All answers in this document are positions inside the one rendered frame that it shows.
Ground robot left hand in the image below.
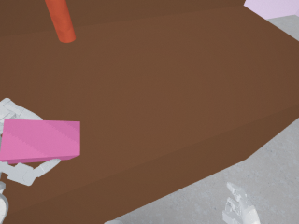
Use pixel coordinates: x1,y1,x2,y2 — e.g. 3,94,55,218
0,98,61,186

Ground robot right hand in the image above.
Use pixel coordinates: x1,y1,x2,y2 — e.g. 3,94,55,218
222,182,261,224

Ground left robot forearm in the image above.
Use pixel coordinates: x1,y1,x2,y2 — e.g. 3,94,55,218
0,181,9,224

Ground table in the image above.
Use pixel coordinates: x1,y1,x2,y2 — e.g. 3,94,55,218
0,0,299,224

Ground sponge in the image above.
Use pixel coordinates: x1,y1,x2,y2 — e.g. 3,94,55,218
0,119,80,164

